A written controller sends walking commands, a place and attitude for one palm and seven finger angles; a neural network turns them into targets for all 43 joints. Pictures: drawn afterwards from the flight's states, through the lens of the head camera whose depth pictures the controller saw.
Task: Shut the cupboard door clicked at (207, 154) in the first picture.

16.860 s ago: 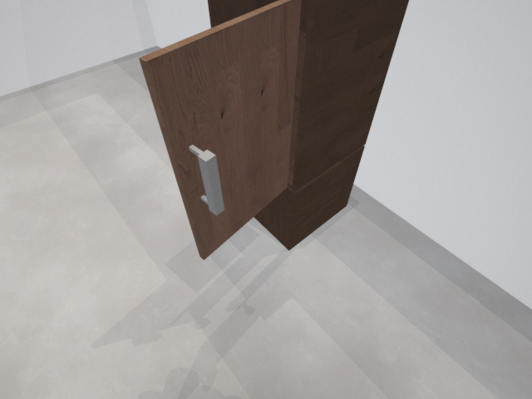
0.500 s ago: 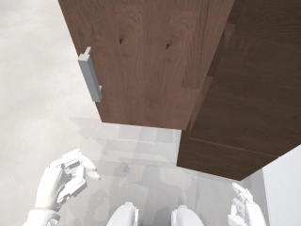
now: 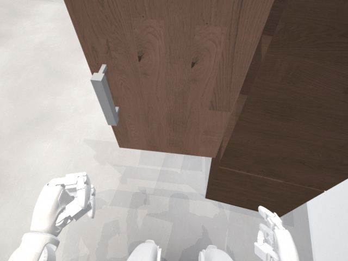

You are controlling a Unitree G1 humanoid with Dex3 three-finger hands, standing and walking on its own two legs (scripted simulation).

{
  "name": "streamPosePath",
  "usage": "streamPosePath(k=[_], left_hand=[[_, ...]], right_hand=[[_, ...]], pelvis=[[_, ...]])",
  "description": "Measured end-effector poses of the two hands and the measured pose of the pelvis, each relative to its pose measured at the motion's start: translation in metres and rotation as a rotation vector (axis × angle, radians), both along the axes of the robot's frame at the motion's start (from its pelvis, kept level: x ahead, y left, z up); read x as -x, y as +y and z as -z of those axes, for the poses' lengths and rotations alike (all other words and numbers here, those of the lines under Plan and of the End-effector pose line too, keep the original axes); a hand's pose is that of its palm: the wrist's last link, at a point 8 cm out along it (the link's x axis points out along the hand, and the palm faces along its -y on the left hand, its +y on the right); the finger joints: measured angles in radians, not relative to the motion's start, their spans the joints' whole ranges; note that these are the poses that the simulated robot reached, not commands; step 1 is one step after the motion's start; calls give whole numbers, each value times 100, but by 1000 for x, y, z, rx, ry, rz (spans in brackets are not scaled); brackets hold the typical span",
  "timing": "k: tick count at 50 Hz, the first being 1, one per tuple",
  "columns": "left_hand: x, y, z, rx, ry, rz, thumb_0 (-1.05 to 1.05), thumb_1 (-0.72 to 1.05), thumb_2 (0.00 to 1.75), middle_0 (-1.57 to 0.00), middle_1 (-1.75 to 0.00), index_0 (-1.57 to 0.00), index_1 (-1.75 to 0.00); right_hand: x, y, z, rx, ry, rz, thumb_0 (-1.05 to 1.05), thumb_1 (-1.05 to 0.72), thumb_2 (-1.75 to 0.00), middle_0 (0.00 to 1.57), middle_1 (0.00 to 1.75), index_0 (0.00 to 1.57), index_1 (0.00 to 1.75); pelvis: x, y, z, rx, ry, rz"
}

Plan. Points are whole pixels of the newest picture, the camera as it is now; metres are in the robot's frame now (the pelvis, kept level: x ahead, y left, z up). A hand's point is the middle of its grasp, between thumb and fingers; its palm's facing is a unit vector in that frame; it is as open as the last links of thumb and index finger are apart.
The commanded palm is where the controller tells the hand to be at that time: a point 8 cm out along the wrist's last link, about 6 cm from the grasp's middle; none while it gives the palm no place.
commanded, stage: raise the hand and make a fist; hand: left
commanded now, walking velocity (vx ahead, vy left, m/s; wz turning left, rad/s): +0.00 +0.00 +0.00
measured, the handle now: (108, 96) +0.50 +0.22 +0.06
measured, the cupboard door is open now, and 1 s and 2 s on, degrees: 98 98 98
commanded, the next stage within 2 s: bring the fist close to the handle in 0.40 s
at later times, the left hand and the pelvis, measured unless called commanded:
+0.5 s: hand (93, 207) +0.21 +0.18 +0.06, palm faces -0.04 -1.00 -0.04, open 3.1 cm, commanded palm +0.20 +0.23 +0.06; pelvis -0.01 -0.01 +0.00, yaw +0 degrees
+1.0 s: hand (102, 159) +0.31 +0.18 +0.06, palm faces -0.04 -1.00 -0.03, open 3.1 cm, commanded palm +0.30 +0.24 +0.06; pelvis +0.00 +0.00 +0.01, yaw -1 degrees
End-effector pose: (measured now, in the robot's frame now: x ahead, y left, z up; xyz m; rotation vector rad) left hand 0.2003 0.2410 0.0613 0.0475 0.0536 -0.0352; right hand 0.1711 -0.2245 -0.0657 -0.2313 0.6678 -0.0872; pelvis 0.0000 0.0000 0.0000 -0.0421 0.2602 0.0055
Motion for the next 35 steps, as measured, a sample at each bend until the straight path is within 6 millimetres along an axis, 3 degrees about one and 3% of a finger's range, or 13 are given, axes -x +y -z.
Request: streamPosePath(k=[14, 28, 35], left_hand=[[-1, -8, 0, 10, -3, 10, 2, 90, 90, -130, -150, -130, -150], [5, -11, 1, 6, -8, 8, 2, 90, 90, -130, -150, -130, -150], [-25, -6, 5, 2, -41, 9, 2, 90, 90, -130, -150, -130, -150]], right_hand=[[18, -24, -1, 26, 16, 50, 1, -90, -89, 20, 30, 21, 30], [11, -16, -1, 8, -9, 25, 1, -90, -89, 20, 30, 21, 30], [12, -14, 8, 17, 11, 8, 1, -90, -89, 20, 30, 21, 30]], pelvis=[[3, -6, -2, -14, -6, 9], [7, -8, -1, -12, -12, 4], [10, -8, 3, -8, -2, -2]])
